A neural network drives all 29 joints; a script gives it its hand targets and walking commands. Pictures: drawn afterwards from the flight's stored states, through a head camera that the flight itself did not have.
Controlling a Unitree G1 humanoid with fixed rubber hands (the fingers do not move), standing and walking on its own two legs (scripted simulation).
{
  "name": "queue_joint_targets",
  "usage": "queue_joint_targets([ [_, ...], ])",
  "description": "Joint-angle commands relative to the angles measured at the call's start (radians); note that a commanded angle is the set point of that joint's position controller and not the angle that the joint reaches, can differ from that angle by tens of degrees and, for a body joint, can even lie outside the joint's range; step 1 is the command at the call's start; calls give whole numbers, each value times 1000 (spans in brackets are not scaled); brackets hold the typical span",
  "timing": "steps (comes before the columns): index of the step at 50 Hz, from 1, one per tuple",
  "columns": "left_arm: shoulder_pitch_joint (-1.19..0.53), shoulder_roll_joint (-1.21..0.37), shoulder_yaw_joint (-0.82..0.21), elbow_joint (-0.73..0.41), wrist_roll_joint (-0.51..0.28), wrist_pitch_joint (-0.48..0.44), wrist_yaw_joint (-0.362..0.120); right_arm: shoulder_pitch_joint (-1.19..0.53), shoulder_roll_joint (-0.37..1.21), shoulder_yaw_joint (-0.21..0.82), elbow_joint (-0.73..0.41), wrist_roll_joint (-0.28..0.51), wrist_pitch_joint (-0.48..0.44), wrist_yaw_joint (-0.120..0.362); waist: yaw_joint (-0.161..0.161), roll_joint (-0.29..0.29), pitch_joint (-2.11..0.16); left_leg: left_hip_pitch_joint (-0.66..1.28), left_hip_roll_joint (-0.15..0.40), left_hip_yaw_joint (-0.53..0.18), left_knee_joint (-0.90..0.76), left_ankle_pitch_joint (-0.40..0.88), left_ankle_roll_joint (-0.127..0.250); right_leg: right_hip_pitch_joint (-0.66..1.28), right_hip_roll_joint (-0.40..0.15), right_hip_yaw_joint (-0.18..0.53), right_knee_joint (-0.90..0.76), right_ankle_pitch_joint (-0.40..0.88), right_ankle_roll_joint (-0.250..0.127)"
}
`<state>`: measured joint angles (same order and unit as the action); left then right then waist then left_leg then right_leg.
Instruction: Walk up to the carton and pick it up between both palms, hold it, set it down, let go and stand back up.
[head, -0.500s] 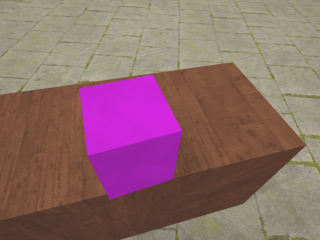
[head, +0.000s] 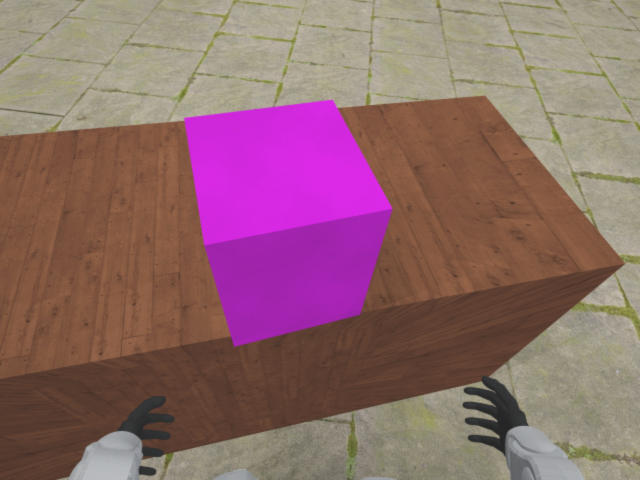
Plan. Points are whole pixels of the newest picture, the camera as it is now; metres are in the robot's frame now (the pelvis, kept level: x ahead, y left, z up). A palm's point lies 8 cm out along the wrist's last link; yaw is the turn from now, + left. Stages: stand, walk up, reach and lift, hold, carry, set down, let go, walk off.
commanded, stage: reach and lift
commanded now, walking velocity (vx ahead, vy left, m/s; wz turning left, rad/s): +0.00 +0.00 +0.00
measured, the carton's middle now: (281, 227) +0.44 +0.04 +0.04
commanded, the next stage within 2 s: none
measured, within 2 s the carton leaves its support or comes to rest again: neither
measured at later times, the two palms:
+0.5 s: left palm (131, 470) +0.15 +0.21 -0.06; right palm out of the picture +0.10 -0.25 -0.06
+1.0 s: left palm (133, 434) +0.19 +0.21 -0.03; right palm (508, 444) +0.15 -0.23 -0.03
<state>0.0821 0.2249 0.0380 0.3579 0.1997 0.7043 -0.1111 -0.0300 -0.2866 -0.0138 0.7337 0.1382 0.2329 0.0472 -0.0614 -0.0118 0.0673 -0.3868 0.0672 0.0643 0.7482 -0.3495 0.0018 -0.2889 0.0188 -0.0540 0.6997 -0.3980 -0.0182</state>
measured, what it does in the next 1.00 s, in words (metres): stands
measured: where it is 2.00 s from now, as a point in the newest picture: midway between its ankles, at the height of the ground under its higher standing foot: outside the picture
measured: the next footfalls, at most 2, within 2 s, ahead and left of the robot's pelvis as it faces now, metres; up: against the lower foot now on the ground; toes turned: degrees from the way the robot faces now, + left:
none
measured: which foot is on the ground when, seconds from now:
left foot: down 0.00-1.00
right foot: down 0.00-1.00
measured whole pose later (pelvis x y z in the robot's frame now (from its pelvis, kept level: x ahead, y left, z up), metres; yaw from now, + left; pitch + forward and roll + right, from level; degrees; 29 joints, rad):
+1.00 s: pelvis +0.02 +0.00 +0.03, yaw -3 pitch -3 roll +0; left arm 0.26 0.14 0.01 0.44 0.02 0.03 0.10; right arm 0.27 -0.22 0.01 0.61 0.10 -0.20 0.10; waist 0.03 -0.03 0.03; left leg -0.10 0.03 0.10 0.35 -0.19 0.00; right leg -0.04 0.01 0.00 0.34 -0.24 -0.01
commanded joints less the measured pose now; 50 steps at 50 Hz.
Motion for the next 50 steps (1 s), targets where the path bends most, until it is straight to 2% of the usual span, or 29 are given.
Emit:
queue_joint_targets([
  [1, -170, 129, 36, -138, -24, -122, 50, -25, -72, -65, -107, -57, -74, 31, -24, 61, -169, 371, -20, -10, -88, 235, -60, -351, -19, -60, -172, 277, -14],
  [3, -235, 149, 34, -128, -62, -183, 71, -63, -41, -87, -138, -99, -118, 37, -15, 54, -215, 317, 0, -1, -108, 137, -45, -341, -36, -36, -162, 235, -8],
  [6, -263, 169, 22, -99, -124, -223, 93, -79, -21, -110, -170, -133, -151, 28, 4, 44, -272, 271, 10, 14, -138, 45, -34, -287, -45, -14, -157, 180, -6],
  [11, -188, 166, 10, -12, -195, -235, 112, -23, -11, -105, -186, -127, -163, 5, 36, 16, -261, 311, -6, 18, -202, 52, -27, -207, -23, -16, -214, 143, -5],
  [18, -36, 97, 43, 37, -164, -285, 121, 137, -29, -49, -219, -104, -176, 6, 50, -30, -110, 409, -59, 23, -339, 193, -23, -65, -4, 9, -357, 183, 3],
  [25, -65, 104, 55, -19, -172, -422, 138, 185, 26, -29, -292, -108, -258, 17, 67, -40, -51, 471, -79, 24, -339, 141, -3, -181, -60, 68, -438, 35, -12],
  [29, -96, 85, 6, -57, -202, -493, 160, 222, 70, -7, -293, -96, -292, 14, 52, -13, -58, 481, -62, 26, -339, 79, 3, -206, -70, 90, -447, -19, -15],
  [31, -64, 81, 1, -65, -207, -516, 173, 239, 73, -4, -297, -89, -299, 12, 61, 21, -44, 440, -59, 14, -357, 51, 1, -157, -73, 97, -437, -42, -21],
  [33, -29, 87, -2, -52, -226, -529, 180, 242, 55, -19, -307, -102, -311, 9, 60, -1, -46, 420, -59, 20, -360, 60, -2, -128, -72, 99, -436, -31, -22],
  [34, 3, 78, -6, -39, -218, -529, 184, 251, 46, -23, -290, -99, -311, 5, 56, 18, -32, 433, -56, 16, -374, 75, -4, -137, -62, 84, -437, -2, -23],
  [35, -1, 70, -8, -69, -221, -537, 192, 254, 27, -34, -289, -94, -322, 11, 73, 44, -57, 421, -46, 10, -399, 49, -10, -90, -45, 76, -418, -7, -25],
  [36, 11, 51, -23, -67, -231, -541, 196, 252, 23, -38, -291, -95, -326, 16, 65, 29, -43, 409, -46, 7, -411, 50, -14, -70, -37, 65, -419, 11, -23],
  [37, 31, 43, -23, -69, -228, -551, 201, 246, -5, -49, -299, -106, -338, 16, 62, 19, -57, 414, -42, 6, -417, 89, -14, -51, -21, 50, -406, 74, -23],
  [38, 45, 42, -24, -67, -235, -566, 203, 253, -2, -42, -290, -94, -355, 26, 62, 17, -89, 421, -46, 7, -408, 137, -21, -42, -29, 52, -407, 97, -23],
  [39, 65, 20, -27, -83, -232, -581, 209, 249, -16, -50, -295, -97, -365, 31, 79, 22, -91, 431, -43, 2, -415, 189, -24, -31, -12, 45, -405, 136, -20],
  [40, 84, 19, -42, -45, -235, -595, 211, 245, -12, -42, -293, -86, -375, 36, 83, 0, -69, 430, -43, -7, -413, 234, -22, -18, 0, 37, -406, 158, -21],
  [41, 81, 4, -37, -59, -224, -608, 216, 237, -26, -49, -295, -81, -388, 45, 86, 19, -79, 431, -39, -14, -421, 251, -31, 9, 2, 38, -408, 182, -20],
  [43, 111, 8, -30, -51, -219, -632, 220, 257, -39, -56, -288, -79, -404, 47, 85, -25, -89, 458, -48, -11, -414, 297, -32, 16, 9, 45, -425, 214, -22],
  [44, 123, -6, -31, -48, -216, -638, 220, 281, -28, -38, -266, -59, -406, 51, 91, -17, -58, 473, -52, -4, -411, 354, -32, 7, 3, 51, -437, 245, -24],
  [45, 130, 22, 20, -24, -188, -655, 212, 277, -32, -25, -259, -56, -421, 50, 96, -45, -72, 454, -54, -15, -406, 431, -25, 30, 9, 55, -456, 303, -21],
  [47, 139, -3, 15, -38, -171, -697, 211, 279, -36, -7, -239, -32, -458, 54, 97, -31, -96, 491, -60, -17, -393, 495, -33, 53, 8, 63, -457, 376, -21],
  [50, 148, -26, 4, -48, -165, -746, 212, 277, -33, 9, -223, -3, -498, 59, 95, -9, -97, 510, -60, -18, -394, 517, -37, 55, 3, 69, -469, 393, -28],
])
